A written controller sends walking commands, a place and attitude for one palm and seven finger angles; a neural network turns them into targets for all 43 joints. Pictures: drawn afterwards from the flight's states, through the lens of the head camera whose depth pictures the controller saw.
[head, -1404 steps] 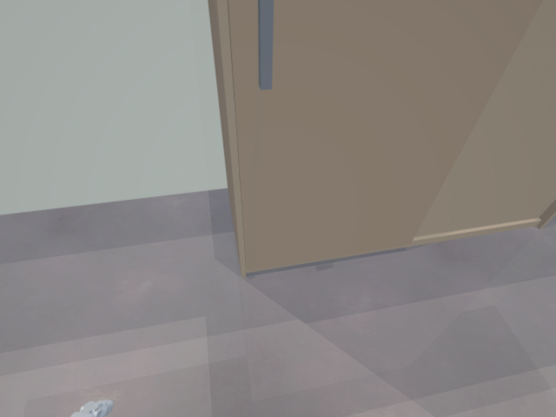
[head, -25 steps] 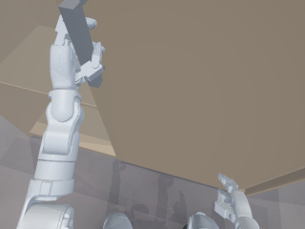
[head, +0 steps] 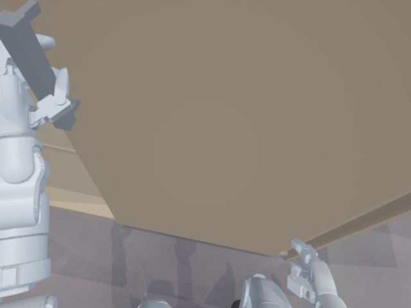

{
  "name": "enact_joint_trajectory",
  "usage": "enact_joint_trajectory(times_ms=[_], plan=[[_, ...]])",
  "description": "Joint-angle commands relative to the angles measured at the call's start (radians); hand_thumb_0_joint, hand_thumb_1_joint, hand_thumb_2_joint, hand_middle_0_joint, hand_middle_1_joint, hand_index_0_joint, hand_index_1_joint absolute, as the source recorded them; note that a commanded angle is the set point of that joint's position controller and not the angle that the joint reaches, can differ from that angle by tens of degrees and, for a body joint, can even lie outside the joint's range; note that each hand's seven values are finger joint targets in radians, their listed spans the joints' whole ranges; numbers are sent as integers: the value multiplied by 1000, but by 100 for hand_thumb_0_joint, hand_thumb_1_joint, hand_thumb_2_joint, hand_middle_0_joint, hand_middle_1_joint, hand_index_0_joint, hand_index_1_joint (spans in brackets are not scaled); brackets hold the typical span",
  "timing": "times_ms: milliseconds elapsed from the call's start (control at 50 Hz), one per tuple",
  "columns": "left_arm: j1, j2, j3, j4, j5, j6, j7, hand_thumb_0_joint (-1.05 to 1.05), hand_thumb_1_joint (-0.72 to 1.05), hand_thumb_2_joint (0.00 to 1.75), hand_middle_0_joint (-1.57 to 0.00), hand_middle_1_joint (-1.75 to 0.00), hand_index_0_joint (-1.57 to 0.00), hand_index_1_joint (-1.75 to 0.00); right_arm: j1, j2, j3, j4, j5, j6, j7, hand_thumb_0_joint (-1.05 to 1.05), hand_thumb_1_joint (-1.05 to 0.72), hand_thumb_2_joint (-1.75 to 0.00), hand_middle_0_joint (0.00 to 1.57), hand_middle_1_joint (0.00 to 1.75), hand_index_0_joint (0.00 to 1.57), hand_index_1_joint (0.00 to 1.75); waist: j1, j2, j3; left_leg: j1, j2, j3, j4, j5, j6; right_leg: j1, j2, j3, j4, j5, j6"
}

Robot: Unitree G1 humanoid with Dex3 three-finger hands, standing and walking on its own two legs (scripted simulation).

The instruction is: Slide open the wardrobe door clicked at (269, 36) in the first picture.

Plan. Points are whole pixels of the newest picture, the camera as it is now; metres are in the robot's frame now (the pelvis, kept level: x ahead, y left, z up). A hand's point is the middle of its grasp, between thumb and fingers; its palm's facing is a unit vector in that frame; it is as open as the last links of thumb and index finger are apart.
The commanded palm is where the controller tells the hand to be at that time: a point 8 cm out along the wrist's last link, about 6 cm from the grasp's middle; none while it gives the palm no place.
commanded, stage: stop walking and hold the door there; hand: left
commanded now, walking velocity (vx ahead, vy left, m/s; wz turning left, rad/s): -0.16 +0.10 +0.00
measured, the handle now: (50, 73) +0.37 +0.33 +0.18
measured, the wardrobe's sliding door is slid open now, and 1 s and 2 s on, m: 0.64 0.64 0.64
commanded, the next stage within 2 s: none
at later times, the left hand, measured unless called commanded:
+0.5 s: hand (61, 96) +0.34 +0.31 +0.17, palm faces +0.60 -0.78 -0.15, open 6.9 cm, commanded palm +0.29 +0.33 +0.13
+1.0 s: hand (59, 98) +0.33 +0.31 +0.17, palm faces +0.55 -0.81 -0.22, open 6.7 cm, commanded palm +0.28 +0.34 +0.13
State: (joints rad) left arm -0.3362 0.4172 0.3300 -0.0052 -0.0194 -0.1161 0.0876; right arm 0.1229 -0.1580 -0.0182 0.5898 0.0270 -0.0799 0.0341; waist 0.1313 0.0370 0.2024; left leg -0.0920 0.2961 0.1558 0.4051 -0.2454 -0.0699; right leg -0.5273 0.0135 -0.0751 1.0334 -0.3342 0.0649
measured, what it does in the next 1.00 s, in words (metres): steps on the spot: right foot, then left foot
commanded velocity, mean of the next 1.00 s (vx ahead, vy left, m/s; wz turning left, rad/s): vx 0.03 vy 0.05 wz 0.00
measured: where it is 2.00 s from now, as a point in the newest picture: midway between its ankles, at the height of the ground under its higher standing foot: outside the picture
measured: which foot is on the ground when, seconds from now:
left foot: down 0.00-0.16, up 0.18-0.44, down 0.46-1.00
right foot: up 0.00-0.16, down 0.18-0.48, up 0.50-0.72, down 0.74-1.00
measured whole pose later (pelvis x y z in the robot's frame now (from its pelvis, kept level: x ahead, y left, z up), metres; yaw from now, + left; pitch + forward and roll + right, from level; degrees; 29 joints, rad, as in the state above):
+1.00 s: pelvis -0.07 -0.02 -0.03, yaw -10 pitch -2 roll -1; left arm -0.42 0.64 0.55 0.71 -0.03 -0.12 0.11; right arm 0.28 -0.32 -0.01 0.73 0.05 -0.03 -0.09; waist -0.02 0.04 -0.02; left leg -0.30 0.08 0.11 0.55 -0.21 0.00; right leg -0.22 -0.02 -0.07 0.53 -0.28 0.01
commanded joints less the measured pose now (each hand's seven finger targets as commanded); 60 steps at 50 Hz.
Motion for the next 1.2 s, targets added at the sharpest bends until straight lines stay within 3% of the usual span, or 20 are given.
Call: enact_joint_trajectory(times_ms=[0, 60, 100, 120, 140, 160, 200, 240, 340, 400, 420, 440, 460, 520, 640, 700, 740, 780, 920, 1180], plan=[[-271, 214, 24, -189, 0, -77, -20, 0, 90, 90, -45, -140, -45, -140, -18, -198, -71, -115, 0, -61, -41, 0, -90, -90, 20, 30, 20, 30, -130, 492, -425, 316, 51, 74, 13, 938, 100, -23, 50, -98, -161, 25, -7], [-210, 293, 99, -124, -8, -76, 2, 0, 90, 90, -45, -140, -45, -140, -6, -202, -52, -112, 8, -86, -49, 0, -90, -90, 20, 30, 20, 30, -126, 397, -410, 261, 60, 70, 106, 866, 103, 104, 53, -98, -374, 78, -24], [-155, 373, 163, -68, 4, -76, 12, 0, 90, 90, -45, -140, -45, -140, 1, -218, -42, -110, 17, -82, -62, 0, -90, -90, 20, 30, 20, 30, -99, 273, -439, 149, 10, 67, 285, 664, 89, 315, 30, -76, -593, 347, -34], [-131, 445, 211, -20, 22, -80, 15, 0, 90, 90, -45, -140, -45, -140, 2, -205, -41, -114, 22, -76, -70, 0, -90, -90, 20, 30, 20, 30, -93, 78, -460, 33, -72, 66, 463, 356, 68, 428, -66, 33, -639, 643, -59], [-117, 542, 284, 24, 30, -71, 26, 0, 90, 90, -45, -140, -45, -140, -46, -178, -32, -137, 23, -68, -84, 0, -90, -90, 20, 30, 20, 30, -78, -202, -489, -244, -226, 15, 690, -311, 57, 563, -280, 327, -562, 1174, -161], [-95, 557, 329, 69, 6, -37, 36, 0, 90, 90, -45, -140, -45, -140, -64, -178, -23, -128, 15, -64, -102, 0, -90, -90, 20, 30, 20, 30, -76, -269, -488, -338, -276, -136, 830, -466, 60, 513, -398, 422, -588, 1254, -179], [-115, 623, 401, 104, 0, -29, 45, 0, 90, 90, -45, -140, -45, -140, -24, -208, -5, -68, 18, -52, -100, 0, -90, -90, 20, 30, 20, 30, -112, -193, -388, -380, -227, -183, 835, -354, 40, 424, -426, 460, -680, 838, -219], [-186, 560, 395, 17, -20, -57, 64, 0, 90, 90, -45, -140, -45, -140, -64, -245, -25, -69, 31, -43, -93, 0, -90, -90, 20, 30, 20, 30, -104, -275, -493, -341, -257, -216, 817, -329, 32, 489, -391, 386, -627, 760, -230], [-157, 585, 420, 156, -6, -41, 78, 0, 90, 90, -45, -140, -45, -140, -64, -249, -22, -37, 25, -15, -112, 0, -90, -90, 20, 30, 20, 30, -94, -194, -516, -174, -294, -131, 414, -241, 71, 381, -324, 256, -658, 395, -178], [-257, 516, 322, 115, -10, -71, 68, 0, 90, 90, -45, -140, -45, -140, -32, -257, -25, -11, 17, -20, -110, 0, -90, -90, 20, 30, 20, 30, -135, -40, -455, 12, -289, -88, 80, -74, 76, 218, -252, 193, -675, 24, -132], [-248, 487, 292, 131, 2, -87, 65, 0, 90, 90, -45, -140, -45, -140, -10, -271, -31, -19, 14, -19, -113, 0, -90, -90, 20, 30, 20, 30, -130, 85, -441, 36, -218, -149, -26, -82, 97, 183, -177, 147, -576, -46, -109], [-264, 454, 268, 110, 0, -103, 66, 0, 90, 90, -45, -140, -45, -140, -10, -307, -34, -43, 13, -19, -109, 0, -90, -90, 20, 30, 20, 30, -124, 349, -376, -42, -36, -395, -163, -166, 168, 106, -50, 34, -381, -131, -65], [-297, 485, 271, 114, 5, -98, 75, 0, 90, 90, -45, -140, -45, -140, -6, -293, -29, -45, 13, -21, -107, 0, -90, -90, 20, 30, 20, 30, -118, 414, -325, -176, 68, -522, -236, -158, 247, 112, 12, 50, -131, -160, -68], [-273, 477, 238, 255, 28, -72, 59, 0, 90, 90, -45, -140, -45, -140, 37, -269, -40, -18, 23, -23, -113, 0, -90, -90, 20, 30, 20, 30, -120, 223, -285, -281, 9, -411, -193, -233, 253, 125, -18, 107, -7, -33, -51], [-288, 435, 180, 310, 18, -47, 43, 0, 90, 90, -45, -140, -45, -140, 94, -290, -26, -10, 20, -28, -120, 0, -90, -90, 20, 30, 20, 30, -128, 251, -316, -137, -54, -260, -107, -28, 170, 267, 9, -33, -476, -53, -37], [-259, 502, 216, 382, 22, -35, 45, 0, 90, 90, -45, -140, -45, -140, 98, -303, -25, -6, 11, -23, -122, 0, -90, -90, 20, 30, 20, 30, -135, 182, -344, -169, -101, -182, -14, 36, 127, 402, -42, 11, -648, 68, -65], [-273, 598, 299, 421, 28, -33, 53, 0, 90, 90, -45, -140, -45, -140, 112, -289, -34, -6, 7, -16, -121, 0, -90, -90, 20, 30, 20, 30, -145, -10, -380, -227, -165, -77, 142, 47, 81, 425, -200, 175, -667, 210, -131], [-285, 628, 340, 478, 15, -29, 54, 0, 90, 90, -45, -140, -45, -140, 111, -289, -39, 14, 20, -13, -123, 0, -90, -90, 20, 30, 20, 30, -133, -148, -414, -241, -212, -78, 189, 25, 77, 442, -224, 190, -637, 379, -134], [-305, 521, 232, 582, 14, -37, 26, 0, 90, 90, -45, -140, -45, -140, 95, -290, -28, 19, 20, 4, -138, 0, -90, -90, 20, 30, 20, 30, -139, 78, -316, -106, -120, -178, 21, 86, 123, 222, -99, 71, -596, 101, -63], [-378, 516, 198, 629, 24, -70, 31, 0, 90, 90, -45, -140, -45, -140, 103, -301, -39, -3, 28, -3, -141, 0, -90, -90, 20, 30, 20, 30, -137, 18, -362, -102, -150, -136, 39, 49, 96, 234, -116, 105, -640, 87, -78]])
